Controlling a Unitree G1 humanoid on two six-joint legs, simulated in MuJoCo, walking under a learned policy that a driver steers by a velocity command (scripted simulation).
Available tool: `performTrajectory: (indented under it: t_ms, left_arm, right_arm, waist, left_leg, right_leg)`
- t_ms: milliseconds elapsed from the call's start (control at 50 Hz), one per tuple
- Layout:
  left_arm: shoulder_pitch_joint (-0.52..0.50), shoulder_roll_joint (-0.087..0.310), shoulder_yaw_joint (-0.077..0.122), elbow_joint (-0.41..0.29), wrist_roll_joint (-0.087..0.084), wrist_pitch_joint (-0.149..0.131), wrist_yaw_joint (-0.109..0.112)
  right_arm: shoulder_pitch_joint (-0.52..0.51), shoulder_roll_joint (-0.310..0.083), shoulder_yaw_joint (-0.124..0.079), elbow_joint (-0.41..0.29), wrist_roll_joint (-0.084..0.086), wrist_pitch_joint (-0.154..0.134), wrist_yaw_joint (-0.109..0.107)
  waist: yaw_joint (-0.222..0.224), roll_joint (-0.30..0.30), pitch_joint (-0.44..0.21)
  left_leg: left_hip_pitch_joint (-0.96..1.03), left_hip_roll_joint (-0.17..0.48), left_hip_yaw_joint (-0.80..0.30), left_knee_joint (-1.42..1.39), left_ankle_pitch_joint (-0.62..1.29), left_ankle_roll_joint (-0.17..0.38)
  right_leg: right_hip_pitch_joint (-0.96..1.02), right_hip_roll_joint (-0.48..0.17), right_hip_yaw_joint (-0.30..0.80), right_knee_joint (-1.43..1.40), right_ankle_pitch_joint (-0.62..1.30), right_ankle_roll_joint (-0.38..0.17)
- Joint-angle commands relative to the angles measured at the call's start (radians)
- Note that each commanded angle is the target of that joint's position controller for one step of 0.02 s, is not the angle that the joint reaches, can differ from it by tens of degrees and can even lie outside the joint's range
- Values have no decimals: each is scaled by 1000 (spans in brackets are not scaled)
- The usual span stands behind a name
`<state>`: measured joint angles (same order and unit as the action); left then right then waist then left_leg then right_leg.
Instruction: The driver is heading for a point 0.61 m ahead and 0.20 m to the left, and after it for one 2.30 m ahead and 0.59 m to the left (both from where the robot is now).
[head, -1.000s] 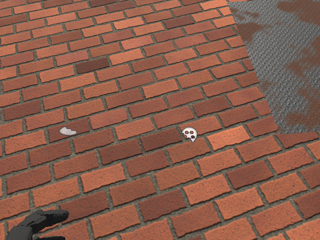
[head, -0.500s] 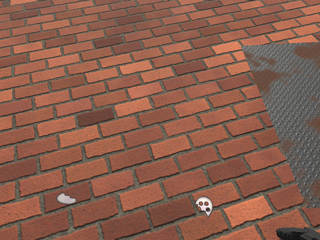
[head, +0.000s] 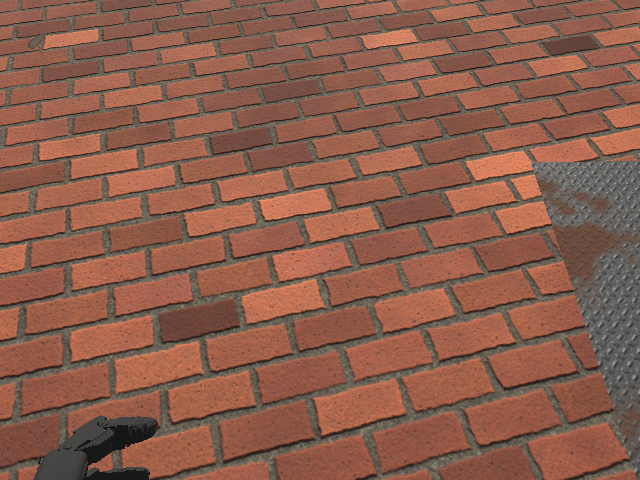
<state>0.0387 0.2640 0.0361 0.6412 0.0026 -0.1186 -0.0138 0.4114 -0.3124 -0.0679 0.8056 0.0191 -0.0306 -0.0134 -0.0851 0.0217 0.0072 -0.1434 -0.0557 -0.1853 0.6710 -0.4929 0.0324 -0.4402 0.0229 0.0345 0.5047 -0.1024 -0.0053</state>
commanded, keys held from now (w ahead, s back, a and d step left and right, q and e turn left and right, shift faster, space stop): w+q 0.76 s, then q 0.12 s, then no key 0.12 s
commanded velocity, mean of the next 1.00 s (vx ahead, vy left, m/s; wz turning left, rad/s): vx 0.45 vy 0.00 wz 0.56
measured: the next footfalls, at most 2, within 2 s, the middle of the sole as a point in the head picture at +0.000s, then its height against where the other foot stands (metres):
left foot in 0.48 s outside the picture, level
right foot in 0.94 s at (249, 380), level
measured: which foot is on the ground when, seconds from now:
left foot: up 0.00-0.46, down 0.48-0.96, up 0.98-1.00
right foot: down 0.00-0.46, up 0.48-0.92, down 0.94-1.00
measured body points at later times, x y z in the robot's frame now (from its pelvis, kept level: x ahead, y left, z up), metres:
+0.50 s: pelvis +0.25 +0.06 -0.01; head +0.29 +0.08 +0.43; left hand +0.19 +0.35 -0.14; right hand +0.55 -0.11 -0.08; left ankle +0.34 +0.17 -0.73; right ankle +0.11 -0.12 -0.70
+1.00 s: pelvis +0.51 +0.14 -0.01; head +0.55 +0.16 +0.44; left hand +0.58 +0.47 -0.08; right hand +0.73 -0.08 -0.12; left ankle +0.34 +0.17 -0.69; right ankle +0.68 +0.12 -0.73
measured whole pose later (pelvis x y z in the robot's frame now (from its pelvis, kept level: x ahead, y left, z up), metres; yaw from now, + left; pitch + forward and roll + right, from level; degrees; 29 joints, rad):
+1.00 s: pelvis +0.51 +0.14 -0.01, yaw +35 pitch +2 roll -1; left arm 0.01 0.27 0.04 0.68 0.03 -0.10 -0.02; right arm 0.33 -0.32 -0.08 0.71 0.01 0.00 -0.03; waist -0.07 0.02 0.04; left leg -0.24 -0.12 -0.22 0.92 -0.57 0.01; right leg -0.48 0.05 0.02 0.52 -0.07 -0.02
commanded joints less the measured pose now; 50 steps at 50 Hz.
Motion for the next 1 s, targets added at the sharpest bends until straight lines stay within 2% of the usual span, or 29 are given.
performTrajectory:
  t_ms: [20, 40, 60, 80, 100, 120, 200, 280, 380, 420, 440, 460, 480, 500, 520, 540, 560, 580, 600, 640, 700, 760, 840, 880, 920, 940, 960, 980, 1000]
  left_arm:
    - [312, 191, 72, 12, -1, 11, 3]
    - [273, 143, 58, 10, -5, 13, 6]
    - [227, 125, 50, 10, 2, 14, 5]
    - [197, 96, 43, 20, 5, 16, 4]
    - [180, 104, 43, 28, 12, 13, 7]
    - [174, 96, 44, 36, 8, 8, 7]
    - [183, 138, 62, 73, 3, 1, 12]
    - [193, 173, 70, 98, -1, 13, 18]
    - [248, 217, 85, 140, -26, 36, 21]
    - [244, 249, 95, 142, -35, 48, 26]
    - [239, 262, 98, 141, -40, 56, 28]
    - [229, 251, 92, 137, -43, 61, 31]
    - [254, 201, 71, 123, -13, 57, 34]
    - [351, 63, 24, 61, 22, 32, 17]
    - [234, 157, 38, 57, -14, 0, 5]
    - [146, 197, 48, 28, -46, -17, -1]
    - [136, 179, 42, 29, -33, -25, 6]
    - [141, 180, 46, 39, -6, -25, 14]
    - [165, 182, 50, 45, 4, -15, 15]
    - [184, 167, 49, 49, 11, 5, 14]
    - [96, 125, 36, 26, 18, 20, 16]
    - [-18, 93, 21, 0, 12, 16, 7]
    - [-98, 114, 28, -31, 7, 5, -8]
    - [-76, 137, 41, -27, 6, 2, -12]
    - [20, 152, 51, 1, 14, -4, -10]
    - [86, 178, 57, 8, 32, -10, -4]
    - [170, 232, 63, 7, 52, -8, 2]
    - [218, 230, 66, 40, 35, 13, -4]
    - [178, 174, 55, 16, 4, 29, -8]
  right_arm:
    - [48, -106, -8, -105, 26, -27, -2]
    - [-45, -141, -21, -118, 20, -22, 0]
    - [-78, -124, -21, -121, 11, -16, 0]
    - [-112, -110, -24, -130, 1, -12, 2]
    - [-100, -90, -23, -141, 8, -7, 9]
    - [-101, -73, -20, -143, 12, 0, 14]
    - [-176, -36, -10, -187, 2, 11, 22]
    - [-276, -18, 2, -214, 3, 0, 47]
    - [-390, -32, -1, -273, 4, 1, 71]
    - [-353, -65, -18, -280, -1, 7, 73]
    - [-270, -95, -36, -264, -2, 12, 70]
    - [-112, -142, -65, -222, 1, 18, 61]
    - [48, -220, -97, -185, 7, 29, 39]
    - [-12, -325, -102, -202, 13, 15, 37]
    - [15, -227, -76, -230, 8, -1, 44]
    - [-20, -180, -59, -216, -1, -16, 47]
    - [-76, -161, -52, -217, -1, -23, 46]
    - [-138, -133, -43, -225, -4, -24, 43]
    - [-171, -117, -35, -240, -19, -25, 38]
    - [-186, -118, -35, -237, -18, -30, 31]
    - [-143, -143, -42, -209, -9, -32, 12]
    - [-103, -150, -45, -183, -1, -24, 0]
    - [-40, -156, -52, -142, 4, 0, -12]
    - [-47, -145, -51, -143, 3, 15, -21]
    - [-97, -122, -46, -159, 0, 21, -27]
    - [-102, -85, -33, -174, -5, 17, -25]
    - [-39, -28, -12, -191, -28, 14, -25]
    - [150, -39, -4, -169, -3, 13, -18]
    - [158, -135, -24, -133, 2, 22, -17]
  waist:
    - [151, -251, -224]
    - [165, -165, -115]
    - [143, -101, -67]
    - [132, -86, -17]
    - [104, -146, -10]
    - [100, -150, -2]
    - [100, -93, 24]
    - [133, -74, 40]
    - [152, -75, 71]
    - [111, -105, 27]
    - [58, -111, -25]
    - [-32, -89, -107]
    - [-90, 23, -196]
    - [52, 277, -298]
    - [-38, 140, -376]
    - [-40, 93, -219]
    - [6, 10, -139]
    - [48, -9, -86]
    - [83, 12, -71]
    - [105, 27, -58]
    - [84, 12, -19]
    - [41, 41, -3]
    - [18, 68, -4]
    - [36, 88, -27]
    - [89, 106, -69]
    - [118, 75, -144]
    - [114, -102, -284]
    - [62, -355, -429]
    - [75, -206, -393]
  left_leg:
    - [-640, 58, 15, 573, -62, -5]
    - [-657, 84, 36, 589, 32, -10]
    - [-619, 116, 52, 573, 104, -20]
    - [-602, 137, 53, 527, 149, -22]
    - [-561, 160, 59, 511, 180, -29]
    - [-544, 171, 71, 495, 191, -36]
    - [-592, 183, 87, 364, 289, -58]
    - [-537, 168, 140, 136, 483, -43]
    - [-504, 134, 208, -15, 440, 13]
    - [-400, 74, 263, -32, 338, 55]
    - [-284, 32, 290, -45, 305, 82]
    - [-54, -10, 297, -103, 362, 120]
    - [255, 94, 105, -119, 370, 176]
    - [540, 346, -490, -239, 156, 371]
    - [554, 381, -633, -370, 21, 370]
    - [441, 355, -494, -391, 91, 319]
    - [296, 314, -384, -389, 201, 288]
    - [168, 276, -292, -393, 331, 267]
    - [82, 254, -246, -414, 418, 264]
    - [-7, 236, -193, -436, 543, 277]
    - [-76, 190, -110, -448, 594, 255]
    - [-112, 139, -68, -434, 501, 202]
    - [-77, 135, -115, -325, 612, 149]
    - [-7, 147, -180, -237, 631, 128]
    - [31, 131, -187, -118, 690, 91]
    - [-2, 78, -152, 17, 663, 53]
    - [-180, -11, -75, 296, 240, -2]
    - [-400, -92, -20, 570, -261, -55]
    - [-441, -22, -55, 660, -192, -81]
  right_leg:
    - [717, -428, 690, -212, -443, -215]
    - [611, -386, 519, -217, -366, -179]
    - [512, -343, 404, -235, -221, -164]
    - [441, -296, 308, -262, -118, -151]
    - [389, -291, 251, -283, -62, -156]
    - [361, -279, 203, -306, -17, -163]
    - [357, -292, 67, -351, 134, -190]
    - [373, -265, -77, -357, 188, -163]
    - [485, -302, -161, -305, 299, -125]
    - [522, -302, -200, -181, 609, -104]
    - [517, -292, -221, -48, 749, -91]
    - [434, -259, -251, 157, 753, -61]
    - [183, -216, -252, 467, 415, -16]
    - [-246, -7, -135, 803, -488, 37]
    - [-343, -20, 63, 885, -485, 20]
    - [-405, -59, 55, 855, -381, -1]
    - [-362, -100, 53, 769, -295, -7]
    - [-296, -126, 52, 684, -249, 2]
    - [-229, -143, 61, 652, -213, 9]
    - [-178, -141, 47, 580, -196, 40]
    - [-188, -115, 25, 407, -50, 77]
    - [-119, -67, 20, 175, 151, 81]
    - [-30, 4, 24, 19, 212, 59]
    - [-8, 15, 48, -22, 150, 38]
    - [90, 0, 29, -82, 186, -1]
    - [251, -68, 56, -96, 353, -43]
    - [543, -280, 246, -2, 774, -134]
    - [760, -494, 592, -10, 755, -341]
    - [669, -466, 618, -68, 458, -324]
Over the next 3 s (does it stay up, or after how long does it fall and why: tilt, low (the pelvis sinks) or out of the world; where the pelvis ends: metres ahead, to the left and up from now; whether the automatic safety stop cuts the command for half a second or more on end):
stays up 0.62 0.13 0.01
